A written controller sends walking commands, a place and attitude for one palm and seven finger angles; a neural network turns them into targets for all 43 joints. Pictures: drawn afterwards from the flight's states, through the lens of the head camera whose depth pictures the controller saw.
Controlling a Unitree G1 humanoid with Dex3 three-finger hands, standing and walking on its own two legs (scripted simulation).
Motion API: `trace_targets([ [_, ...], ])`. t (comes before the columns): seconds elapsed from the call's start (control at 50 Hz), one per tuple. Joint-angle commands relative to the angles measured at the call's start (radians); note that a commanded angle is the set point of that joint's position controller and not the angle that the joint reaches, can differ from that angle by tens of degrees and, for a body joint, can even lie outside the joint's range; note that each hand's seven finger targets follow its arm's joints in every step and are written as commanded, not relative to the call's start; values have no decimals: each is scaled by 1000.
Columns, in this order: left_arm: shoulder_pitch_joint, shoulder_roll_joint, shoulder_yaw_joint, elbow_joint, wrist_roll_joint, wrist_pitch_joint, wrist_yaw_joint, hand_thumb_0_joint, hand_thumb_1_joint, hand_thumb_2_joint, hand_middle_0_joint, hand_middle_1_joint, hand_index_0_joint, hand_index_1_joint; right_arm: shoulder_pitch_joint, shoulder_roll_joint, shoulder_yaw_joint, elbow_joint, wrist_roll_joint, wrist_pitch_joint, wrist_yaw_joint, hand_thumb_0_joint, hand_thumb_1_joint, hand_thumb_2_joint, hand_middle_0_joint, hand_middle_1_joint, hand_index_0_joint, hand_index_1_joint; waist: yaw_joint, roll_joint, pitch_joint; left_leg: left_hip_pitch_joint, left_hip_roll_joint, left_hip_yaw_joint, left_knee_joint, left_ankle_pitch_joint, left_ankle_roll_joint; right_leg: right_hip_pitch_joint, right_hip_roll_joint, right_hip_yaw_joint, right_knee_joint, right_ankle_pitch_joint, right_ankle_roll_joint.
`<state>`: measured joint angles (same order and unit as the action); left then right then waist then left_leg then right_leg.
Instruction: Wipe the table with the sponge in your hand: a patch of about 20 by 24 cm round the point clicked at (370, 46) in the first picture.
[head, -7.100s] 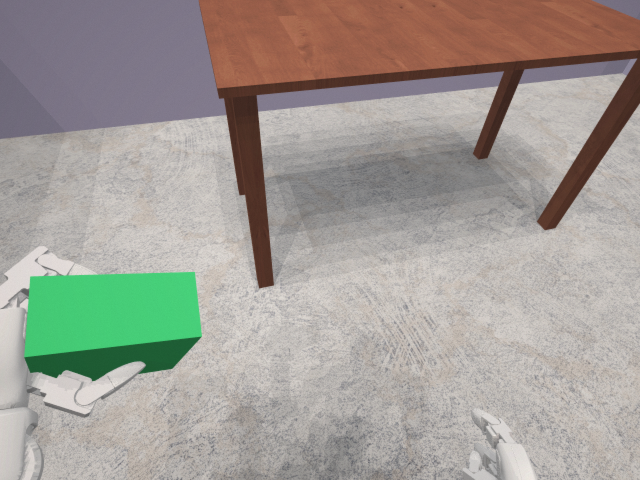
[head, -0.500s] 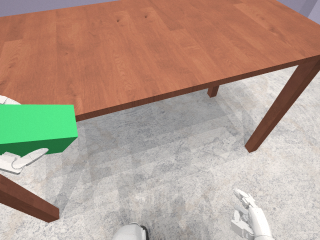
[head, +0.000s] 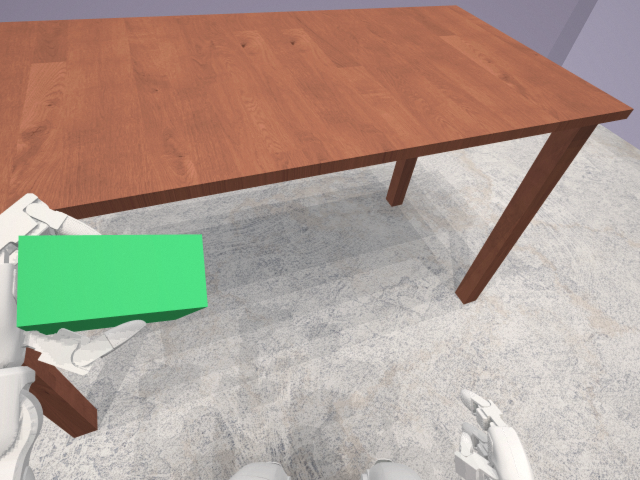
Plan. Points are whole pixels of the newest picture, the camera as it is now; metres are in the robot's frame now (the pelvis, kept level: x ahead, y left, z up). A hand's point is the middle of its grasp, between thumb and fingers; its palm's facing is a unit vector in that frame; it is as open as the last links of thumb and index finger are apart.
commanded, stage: come to a stop and stand still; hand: left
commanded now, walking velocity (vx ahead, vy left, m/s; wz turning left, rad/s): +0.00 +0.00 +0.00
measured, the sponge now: (141, 285) +0.24 +0.21 +0.17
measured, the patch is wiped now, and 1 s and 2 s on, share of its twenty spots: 0.00 0.00 0.00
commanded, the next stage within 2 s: look again from close up in 0.86 s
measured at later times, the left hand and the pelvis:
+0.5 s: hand out of the picture +0.11 +0.30 +0.16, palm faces +0.45 -0.85 -0.28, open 10.3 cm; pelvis -0.10 +0.05 +0.02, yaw +2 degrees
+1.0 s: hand out of the picture +0.09 +0.31 +0.16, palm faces +0.46 -0.84 -0.30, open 10.3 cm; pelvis -0.11 +0.06 +0.02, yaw +3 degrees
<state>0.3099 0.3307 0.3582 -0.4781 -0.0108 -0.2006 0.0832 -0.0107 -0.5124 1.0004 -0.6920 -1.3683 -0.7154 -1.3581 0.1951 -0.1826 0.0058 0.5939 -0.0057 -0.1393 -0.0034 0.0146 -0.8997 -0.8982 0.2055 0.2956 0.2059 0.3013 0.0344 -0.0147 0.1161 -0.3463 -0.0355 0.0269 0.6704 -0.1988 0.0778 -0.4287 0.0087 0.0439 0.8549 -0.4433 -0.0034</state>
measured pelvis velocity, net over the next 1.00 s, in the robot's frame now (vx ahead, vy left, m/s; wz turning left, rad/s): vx -0.11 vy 0.06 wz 0.05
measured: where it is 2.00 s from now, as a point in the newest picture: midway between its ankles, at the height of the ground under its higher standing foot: outside the picture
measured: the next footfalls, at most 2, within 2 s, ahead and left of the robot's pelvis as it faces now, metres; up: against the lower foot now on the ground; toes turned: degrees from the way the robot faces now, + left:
right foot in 0.26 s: -0.06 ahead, -0.05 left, -0.01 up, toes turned +0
left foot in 0.48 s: +0.01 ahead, +0.15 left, -0.01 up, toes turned +2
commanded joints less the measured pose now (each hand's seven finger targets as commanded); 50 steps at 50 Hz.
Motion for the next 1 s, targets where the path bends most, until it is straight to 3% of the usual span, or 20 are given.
trace_targets([
  [0.0, -156, 199, 119, -154, -6, -57, 23, 0, 100, 1300, -1200, -1600, -1200, -1600, -65, -138, -50, -133, -3, -53, 11, 0, -900, -900, 200, 300, 200, 300, -39, 147, -128, -39, 261, -478, -582, -595, -3, -63, 64, 27, 342, 29, 20],
  [0.08, -21, 246, 152, -438, -18, -66, 40, 0, 100, 1300, -1200, -1600, -1200, -1600, -122, -130, -44, -175, -15, -54, 26, 0, -900, -900, 200, 300, 200, 300, 10, 252, -245, 55, 170, -218, -566, -424, -72, 93, 75, -99, 104, 69, -4],
  [0.18, 77, 222, 137, -333, -27, -15, 65, 0, 100, 1300, -1200, -1600, -1200, -1600, -70, -118, -34, -174, -36, -31, 9, 0, -900, -900, 200, 300, 200, 300, 1, 242, -259, 5, 133, -141, -529, -332, -159, 454, 94, -165, -503, -37, -66],
  [0.2, 83, 211, 127, -275, -29, 2, 64, 0, 100, 1300, -1200, -1600, -1200, -1600, -50, -113, -39, -164, -33, -13, 7, 0, -900, -900, 200, 300, 200, 300, -5, 143, -260, -13, 80, -87, -419, -251, -200, 482, 47, -121, -592, -28, -91],
  [0.22, 87, 215, 134, -213, -29, 10, 59, 0, 100, 1300, -1200, -1600, -1200, -1600, -41, -118, -46, -147, -32, 7, 7, 0, -900, -900, 200, 300, 200, 300, -7, -41, -216, 18, 23, -3, -125, -161, -176, 339, -119, 58, -683, 14, -139],
  [0.24, 61, 213, 135, -170, -38, 13, 60, 0, 100, 1300, -1200, -1600, -1200, -1600, -63, -118, -44, -140, -25, 25, 2, 0, -900, -900, 200, 300, 200, 300, -4, -184, -133, -4, 10, -33, 201, -121, -145, 128, -314, 262, -761, -39, -211],
  [0.26, 19, 225, 151, -135, -51, 7, 63, 0, 100, 1300, -1200, -1600, -1200, -1600, -73, -132, -43, -115, -25, 36, -7, 0, -900, -900, 200, 300, 200, 300, -16, -166, -81, -123, 20, -49, 374, -133, -147, 99, -368, 242, -751, 64, -246],
  [0.28, -14, 179, 118, -94, -43, 14, 45, 0, 100, 1300, -1200, -1600, -1200, -1600, -89, -133, -49, -112, -6, 30, 1, 0, -900, -900, 200, 300, 200, 300, -15, -218, -97, -189, 25, -102, 445, -142, -144, 89, -363, 248, -722, -44, -238],
  [0.3, 16, 146, 87, -25, -48, 27, 36, 0, 100, 1300, -1200, -1600, -1200, -1600, -72, -123, -45, -111, 5, 22, -8, 0, -900, -900, 200, 300, 200, 300, -33, -166, -81, -167, 59, -103, 362, -84, -132, 110, -295, 123, -675, -4, -196],
  [0.4, -81, 146, 17, -185, -16, -17, 57, 0, 100, 1300, -1200, -1600, -1200, -1600, -88, -112, -24, -119, 4, -31, -46, 0, -900, -900, 200, 300, 200, 300, -9, 17, -129, 161, 18, 51, -214, -58, -85, 151, -172, 31, -532, 119, -104],
  [0.48, -158, 251, 88, -382, -14, -43, 72, 0, 100, 1300, -1200, -1600, -1200, -1600, -84, -170, -45, -165, 3, -66, -43, 0, -900, -900, 200, 300, 200, 300, -1, 237, -156, 190, 257, -279, -418, -84, 9, 108, 11, -79, -239, 71, 8],
  [0.52, -107, 245, 108, -385, -13, -47, 65, 0, 100, 1300, -1200, -1600, -1200, -1600, -84, -138, -38, -156, -12, -61, -36, 0, -900, -900, 200, 300, 200, 300, -17, 345, -130, -13, 290, -402, -610, -563, 26, 187, 26, -70, -79, -37, -9],
  [0.62, 81, 203, 137, -263, -29, -33, 63, 0, 100, 1300, -1200, -1600, -1200, -1600, -49, -129, -51, -168, -14, -38, -23, 0, -900, -900, 200, 300, 200, 300, -2, 212, -221, 14, 226, -208, -537, -455, -44, 348, 71, -166, -328, -12, -41],
  [0.68, 190, 171, 124, -152, -39, 7, 50, 0, 100, 1300, -1200, -1600, -1200, -1600, -42, -130, -53, -170, -16, -3, -27, 0, -900, -900, 200, 300, 200, 300, -9, 130, -236, -51, 137, -100, -331, -379, -90, 457, 35, -106, -524, 0, -79],
  [0.72, 127, 208, 126, -149, -45, 16, 47, 0, 100, 1300, -1200, -1600, -1200, -1600, -38, -109, -51, -153, -12, 39, -28, 0, -900, -900, 200, 300, 200, 300, -10, -197, -173, -208, 56, 25, 155, -218, -104, 365, -265, 285, -676, -160, -201],
  [0.74, 56, 214, 123, -148, -55, 14, 55, 0, 100, 1300, -1200, -1600, -1200, -1600, -61, -116, -41, -141, -6, 42, -30, 0, -900, -900, 200, 300, 200, 300, -9, -206, -98, -297, 59, 16, 322, -192, -112, 309, -339, 327, -708, -73, -245],
  [0.82, -2, 139, 48, -55, -37, 1, 58, 0, 100, 1300, -1200, -1600, -1200, -1600, -66, -121, -23, -109, 9, 8, -34, 0, -900, -900, 200, 300, 200, 300, -23, -76, -103, -280, 93, 1, 269, -101, -108, 317, -262, 150, -605, 262, -202],
  [0.94, -142, 228, 86, -303, -29, -62, 79, 0, 100, 1300, -1200, -1600, -1200, -1600, -81, -112, -29, -116, -2, -53, -51, 0, -900, -900, 200, 300, 200, 300, 2, -16, -181, 177, 29, 103, -201, 95, -55, 290, -181, 17, -407, 623, -85],
  [0.96, -133, 237, 100, -346, -33, -72, 83, 0, 100, 1300, -1200, -1600, -1200, -1600, -66, -121, -39, -122, 1, -56, -51, 0, -900, -900, 200, 300, 200, 300, -7, 66, -231, 300, 59, 54, -236, 190, -34, 254, -151, -5, -301, 630, -41],
  [0.98, -115, 260, 124, -375, -39, -74, 84, 0, 100, 1300, -1200, -1600, -1200, -1600, -64, -143, -48, -132, 7, -59, -51, 0, -900, -900, 200, 300, 200, 300, -13, 199, -272, 431, 182, -104, -247, 358, 17, 132, -88, -47, -153, 492, 7],
])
